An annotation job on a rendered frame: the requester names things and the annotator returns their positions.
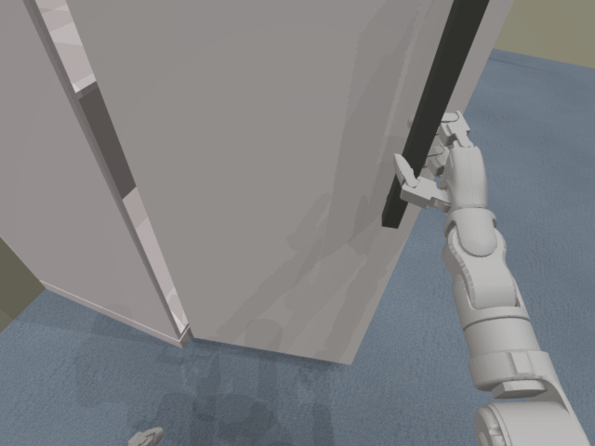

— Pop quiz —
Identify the robot left hand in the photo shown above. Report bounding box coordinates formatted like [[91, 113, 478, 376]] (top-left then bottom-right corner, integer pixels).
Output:
[[127, 427, 164, 446]]

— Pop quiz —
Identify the handle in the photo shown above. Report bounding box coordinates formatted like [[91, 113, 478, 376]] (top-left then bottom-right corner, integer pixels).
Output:
[[382, 0, 490, 229]]

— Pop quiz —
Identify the robot right upper arm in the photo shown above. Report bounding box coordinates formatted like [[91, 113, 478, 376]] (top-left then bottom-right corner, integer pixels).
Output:
[[474, 401, 587, 446]]

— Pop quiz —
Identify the robot right hand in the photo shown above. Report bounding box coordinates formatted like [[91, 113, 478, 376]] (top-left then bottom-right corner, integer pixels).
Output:
[[393, 111, 488, 218]]

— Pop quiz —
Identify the right robot forearm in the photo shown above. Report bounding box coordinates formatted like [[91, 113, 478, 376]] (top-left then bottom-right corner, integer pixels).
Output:
[[442, 207, 591, 446]]

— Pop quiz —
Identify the fridge door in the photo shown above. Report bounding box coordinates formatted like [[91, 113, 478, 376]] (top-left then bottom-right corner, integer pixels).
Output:
[[66, 0, 514, 365]]

